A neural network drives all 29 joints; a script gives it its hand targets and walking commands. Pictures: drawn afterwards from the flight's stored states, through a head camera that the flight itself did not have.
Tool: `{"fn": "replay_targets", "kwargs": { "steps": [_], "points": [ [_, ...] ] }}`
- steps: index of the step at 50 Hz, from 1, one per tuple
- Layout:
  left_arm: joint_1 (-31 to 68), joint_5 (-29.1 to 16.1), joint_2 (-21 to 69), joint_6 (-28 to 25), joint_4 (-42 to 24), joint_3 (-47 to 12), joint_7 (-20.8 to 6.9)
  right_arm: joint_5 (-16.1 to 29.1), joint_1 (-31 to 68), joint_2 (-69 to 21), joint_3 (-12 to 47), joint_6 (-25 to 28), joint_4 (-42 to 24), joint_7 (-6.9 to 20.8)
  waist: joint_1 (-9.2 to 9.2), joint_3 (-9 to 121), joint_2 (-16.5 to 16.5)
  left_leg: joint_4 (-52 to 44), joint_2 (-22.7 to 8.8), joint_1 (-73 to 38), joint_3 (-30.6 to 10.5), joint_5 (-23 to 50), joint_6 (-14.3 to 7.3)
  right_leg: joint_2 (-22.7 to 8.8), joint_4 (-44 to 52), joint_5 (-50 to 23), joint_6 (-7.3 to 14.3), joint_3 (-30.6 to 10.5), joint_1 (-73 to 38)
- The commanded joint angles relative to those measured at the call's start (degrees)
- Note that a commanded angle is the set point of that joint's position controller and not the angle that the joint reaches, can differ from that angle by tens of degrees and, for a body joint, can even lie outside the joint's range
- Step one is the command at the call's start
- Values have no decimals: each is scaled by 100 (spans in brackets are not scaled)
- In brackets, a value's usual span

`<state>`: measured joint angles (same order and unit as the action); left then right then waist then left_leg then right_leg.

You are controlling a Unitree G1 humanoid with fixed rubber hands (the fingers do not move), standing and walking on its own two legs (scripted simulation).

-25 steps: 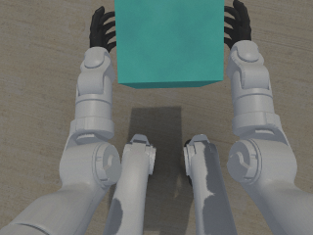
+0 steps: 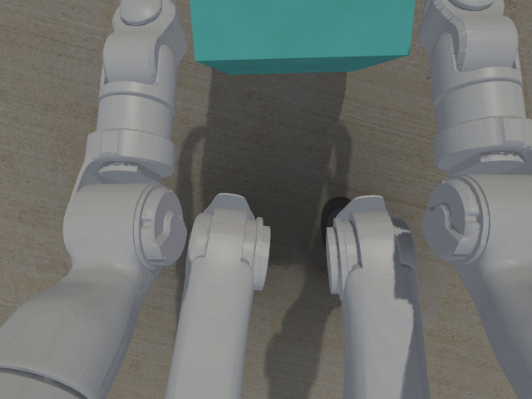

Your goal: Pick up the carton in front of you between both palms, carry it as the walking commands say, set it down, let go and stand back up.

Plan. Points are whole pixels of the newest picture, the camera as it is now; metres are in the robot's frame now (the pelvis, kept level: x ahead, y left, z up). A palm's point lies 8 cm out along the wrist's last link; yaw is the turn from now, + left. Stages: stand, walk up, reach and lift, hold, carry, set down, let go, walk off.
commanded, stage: set down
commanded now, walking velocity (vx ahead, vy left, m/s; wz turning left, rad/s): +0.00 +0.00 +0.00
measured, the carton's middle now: out of the picture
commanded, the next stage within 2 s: none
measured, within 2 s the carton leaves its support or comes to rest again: rests again in 0.32 s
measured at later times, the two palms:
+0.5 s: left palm out of the picture +0.54 +0.14 -0.19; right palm out of the picture +0.54 -0.16 -0.19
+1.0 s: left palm out of the picture +0.54 +0.15 -0.20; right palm out of the picture +0.55 -0.17 -0.20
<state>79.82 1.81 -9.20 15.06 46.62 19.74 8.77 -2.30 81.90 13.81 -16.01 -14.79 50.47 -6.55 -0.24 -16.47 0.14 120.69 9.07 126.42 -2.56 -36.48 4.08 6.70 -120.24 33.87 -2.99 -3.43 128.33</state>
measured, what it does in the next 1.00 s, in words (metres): stands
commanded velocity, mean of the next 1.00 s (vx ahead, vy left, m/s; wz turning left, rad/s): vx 0.00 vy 0.00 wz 0.00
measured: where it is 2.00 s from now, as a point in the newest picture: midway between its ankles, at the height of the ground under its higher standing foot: (285, 262)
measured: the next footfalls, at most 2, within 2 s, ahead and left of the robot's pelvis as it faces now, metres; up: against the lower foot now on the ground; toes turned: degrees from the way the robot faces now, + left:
none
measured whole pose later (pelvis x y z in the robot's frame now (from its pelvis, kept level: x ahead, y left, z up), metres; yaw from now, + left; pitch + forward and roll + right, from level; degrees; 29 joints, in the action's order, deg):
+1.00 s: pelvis -0.01 +0.00 -0.03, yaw +0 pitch +31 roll +1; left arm 86.2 7.0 -12.3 10.8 54.3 25.8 -1.4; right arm -6.3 88.4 16.5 -22.3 -10.7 58.4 3.2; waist 0.4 -29.7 -0.4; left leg 129.0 6.7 122.8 -0.9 -37.5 2.6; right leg 4.4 -128.6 35.4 -1.6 -1.6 124.2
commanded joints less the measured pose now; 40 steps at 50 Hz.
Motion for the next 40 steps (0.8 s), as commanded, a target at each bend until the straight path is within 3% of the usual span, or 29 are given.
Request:
{"fn": "replay_targets", "kwargs": {
  "steps": [1, 6, 12, 22, 40],
  "points": [
    [4059, -915, 5097, -266, -846, -2842, -1566, 901, 3722, -5215, 2411, 265, -842, 1523, 37, 8331, -194, -627, -57, -3996, 704, 3243, -168, 104, 482, -3002, 178, 696, -4089],
    [3811, -960, 5238, -323, -647, -2843, -1580, 888, 3253, -5367, 2324, 291, -442, 1581, 113, 7765, -168, -489, -41, -3677, 603, 3401, -201, 96, 304, -3132, 203, 643, -3837],
    [3516, -677, 5075, -387, -122, -2372, -1612, 685, 3202, -5238, 1984, 370, -127, 1683, 61, 6688, -42, -477, -36, -2975, 576, 2806, -267, 96, 266, -2593, 215, 632, -3217],
    [3861, -613, 4560, -491, 86, -2123, -1595, 674, 3610, -4684, 1781, 487, 48, 1672, 14, 5813, -35, -351, -89, -2676, 529, 2194, -349, 52, 173, -2077, 294, 551, -3041],
    [2886, 97, 3793, -217, 1064, -1184, -1918, 14, 2720, -3960, 970, 227, 1020, 1902, 40, 3327, -75, -342, -142, -1791, 402, 931, -446, -7, 209, -897, 442, 384, -2302]
  ]
}}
